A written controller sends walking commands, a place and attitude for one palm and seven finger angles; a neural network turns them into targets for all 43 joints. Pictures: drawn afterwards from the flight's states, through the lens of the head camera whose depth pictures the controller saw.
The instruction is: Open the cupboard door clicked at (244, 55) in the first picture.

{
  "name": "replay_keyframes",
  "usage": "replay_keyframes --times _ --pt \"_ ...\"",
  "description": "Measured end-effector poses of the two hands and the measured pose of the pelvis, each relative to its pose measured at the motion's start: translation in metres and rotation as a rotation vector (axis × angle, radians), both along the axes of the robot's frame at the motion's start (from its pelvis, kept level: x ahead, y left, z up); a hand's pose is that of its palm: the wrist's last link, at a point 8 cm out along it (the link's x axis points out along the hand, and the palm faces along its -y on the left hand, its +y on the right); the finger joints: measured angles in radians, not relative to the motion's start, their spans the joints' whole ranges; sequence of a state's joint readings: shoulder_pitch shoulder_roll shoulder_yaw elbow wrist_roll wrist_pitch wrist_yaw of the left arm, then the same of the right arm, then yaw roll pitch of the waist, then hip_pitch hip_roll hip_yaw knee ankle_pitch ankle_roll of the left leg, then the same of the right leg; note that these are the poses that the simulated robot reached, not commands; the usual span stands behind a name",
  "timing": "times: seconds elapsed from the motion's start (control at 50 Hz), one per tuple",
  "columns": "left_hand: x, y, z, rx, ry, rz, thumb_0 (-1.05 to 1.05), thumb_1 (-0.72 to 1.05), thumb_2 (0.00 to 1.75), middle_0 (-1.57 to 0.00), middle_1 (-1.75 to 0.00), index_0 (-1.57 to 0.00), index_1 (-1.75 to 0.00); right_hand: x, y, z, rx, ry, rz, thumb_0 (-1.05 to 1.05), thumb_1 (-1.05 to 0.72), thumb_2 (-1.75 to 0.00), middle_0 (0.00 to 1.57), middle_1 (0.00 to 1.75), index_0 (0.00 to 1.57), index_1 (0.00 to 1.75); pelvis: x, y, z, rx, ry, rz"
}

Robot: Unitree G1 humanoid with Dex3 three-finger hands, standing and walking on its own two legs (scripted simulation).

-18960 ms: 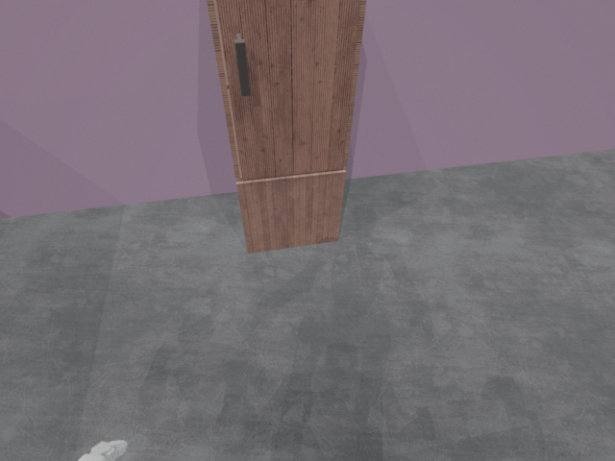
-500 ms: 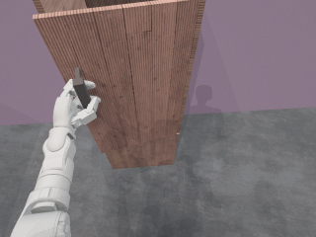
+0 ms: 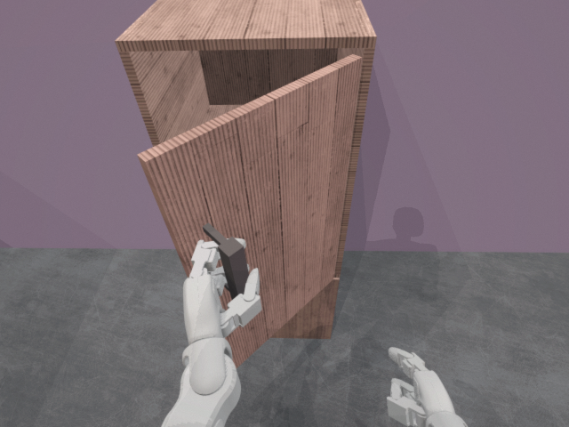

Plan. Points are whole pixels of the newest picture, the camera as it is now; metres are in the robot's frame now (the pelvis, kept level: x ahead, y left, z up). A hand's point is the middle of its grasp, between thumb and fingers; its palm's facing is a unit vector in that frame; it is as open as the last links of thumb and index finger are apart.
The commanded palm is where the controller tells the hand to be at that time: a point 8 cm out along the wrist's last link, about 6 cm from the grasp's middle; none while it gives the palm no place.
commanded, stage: pull the door open along its arc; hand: left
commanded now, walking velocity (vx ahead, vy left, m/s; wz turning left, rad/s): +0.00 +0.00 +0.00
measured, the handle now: (227, 267) +0.32 +0.09 +0.08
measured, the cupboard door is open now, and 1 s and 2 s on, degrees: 46 43 47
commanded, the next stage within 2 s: open thumb and fingers to let go in 0.02 s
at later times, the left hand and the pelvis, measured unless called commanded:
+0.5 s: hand (253, 294) +0.28 +0.05 +0.08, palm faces +0.37 -0.93 -0.02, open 10.0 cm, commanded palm +0.23 +0.10 +0.08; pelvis -0.02 -0.03 +0.00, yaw +2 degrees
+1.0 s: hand (237, 302) +0.27 +0.07 +0.08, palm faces +0.32 -0.95 -0.01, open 15.7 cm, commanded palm +0.23 +0.10 +0.08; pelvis -0.04 +0.01 -0.01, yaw +1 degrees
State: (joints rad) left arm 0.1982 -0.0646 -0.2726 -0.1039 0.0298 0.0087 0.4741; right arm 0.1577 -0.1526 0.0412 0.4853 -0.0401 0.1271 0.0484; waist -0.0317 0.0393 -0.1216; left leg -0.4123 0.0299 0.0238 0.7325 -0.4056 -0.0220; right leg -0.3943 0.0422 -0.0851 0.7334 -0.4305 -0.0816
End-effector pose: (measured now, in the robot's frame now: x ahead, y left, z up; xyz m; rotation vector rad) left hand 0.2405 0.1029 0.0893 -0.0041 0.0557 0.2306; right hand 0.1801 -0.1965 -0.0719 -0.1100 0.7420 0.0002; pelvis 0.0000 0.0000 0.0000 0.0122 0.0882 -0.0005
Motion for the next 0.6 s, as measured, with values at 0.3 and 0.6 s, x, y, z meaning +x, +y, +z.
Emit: replay_keyframes --times 0.3,0.6 --pt "0.000 -0.007 -0.002 0.035 -0.012 0.153 0.02 0.54 0.78 -0.31 -1.24 -0.31 -1.28 -0.017 -0.040 -0.027 -0.065 0.101 0.026 0.02 -0.91 -0.90 0.20 0.30 0.20 0.29 -0.012 -0.027 -0.002 0.022 0.001 0.050" --pt "-0.005 -0.008 -0.004 0.016 -0.037 0.136 0.01 -0.17 0.44 -0.29 -1.20 -0.30 -1.21 -0.043 -0.049 -0.030 -0.066 0.107 -0.036 0.02 -0.91 -0.90 0.20 0.30 0.20 0.29 -0.020 -0.026 -0.001 0.026 -0.003 0.017"
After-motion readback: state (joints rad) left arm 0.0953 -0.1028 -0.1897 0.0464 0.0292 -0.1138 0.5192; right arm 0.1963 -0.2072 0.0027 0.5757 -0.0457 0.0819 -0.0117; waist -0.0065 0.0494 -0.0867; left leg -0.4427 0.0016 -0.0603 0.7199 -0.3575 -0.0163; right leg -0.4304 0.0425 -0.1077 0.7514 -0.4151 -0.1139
